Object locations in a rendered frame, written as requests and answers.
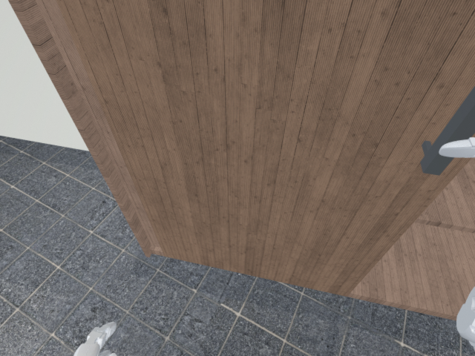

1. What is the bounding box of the robot right upper arm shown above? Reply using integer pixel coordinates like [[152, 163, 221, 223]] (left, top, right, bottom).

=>
[[456, 286, 475, 351]]

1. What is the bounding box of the left robot hand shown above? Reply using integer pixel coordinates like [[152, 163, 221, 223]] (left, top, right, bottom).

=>
[[74, 322, 117, 356]]

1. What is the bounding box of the handle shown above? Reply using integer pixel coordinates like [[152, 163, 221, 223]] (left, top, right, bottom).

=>
[[420, 86, 475, 175]]

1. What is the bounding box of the right robot hand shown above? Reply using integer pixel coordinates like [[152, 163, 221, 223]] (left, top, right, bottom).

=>
[[439, 137, 475, 158]]

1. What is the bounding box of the wardrobe door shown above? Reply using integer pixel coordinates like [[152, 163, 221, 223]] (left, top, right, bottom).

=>
[[36, 0, 161, 248], [56, 0, 475, 297]]

